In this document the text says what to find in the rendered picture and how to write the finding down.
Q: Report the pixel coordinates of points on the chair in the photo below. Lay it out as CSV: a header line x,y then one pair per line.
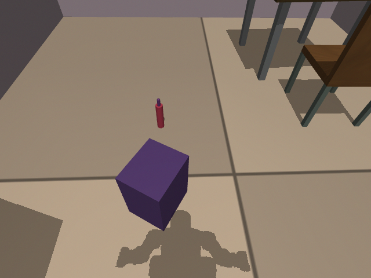
x,y
339,66

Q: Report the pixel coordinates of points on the table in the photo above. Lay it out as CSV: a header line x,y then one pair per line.
x,y
278,23

